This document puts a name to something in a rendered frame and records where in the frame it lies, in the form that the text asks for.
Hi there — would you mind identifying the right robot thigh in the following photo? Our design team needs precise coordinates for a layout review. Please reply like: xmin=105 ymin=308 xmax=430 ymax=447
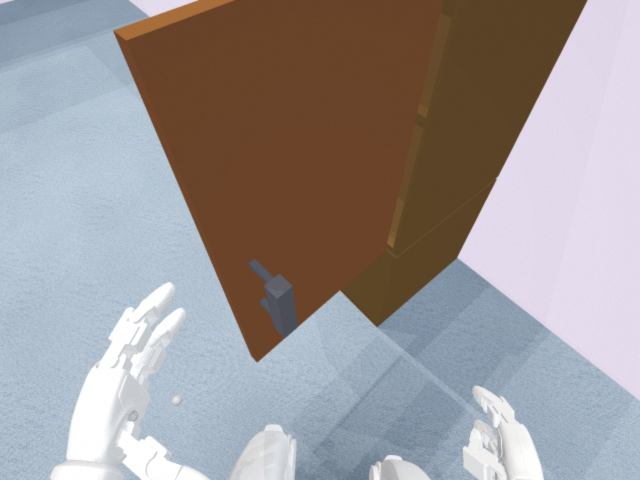
xmin=369 ymin=459 xmax=430 ymax=480

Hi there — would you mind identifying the robot left shin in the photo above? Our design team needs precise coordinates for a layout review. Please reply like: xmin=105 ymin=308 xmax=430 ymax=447
xmin=264 ymin=424 xmax=284 ymax=433

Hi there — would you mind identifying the cupboard door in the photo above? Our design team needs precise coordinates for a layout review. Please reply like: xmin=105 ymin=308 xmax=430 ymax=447
xmin=113 ymin=0 xmax=443 ymax=362

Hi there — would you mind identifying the handle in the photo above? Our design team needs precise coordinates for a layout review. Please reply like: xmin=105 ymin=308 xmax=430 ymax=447
xmin=249 ymin=259 xmax=298 ymax=338

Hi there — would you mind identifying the robot left hand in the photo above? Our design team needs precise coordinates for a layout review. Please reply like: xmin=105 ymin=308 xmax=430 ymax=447
xmin=66 ymin=282 xmax=210 ymax=480

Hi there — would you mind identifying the robot right hand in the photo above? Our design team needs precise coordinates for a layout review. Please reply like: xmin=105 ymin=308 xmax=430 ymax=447
xmin=463 ymin=386 xmax=544 ymax=480

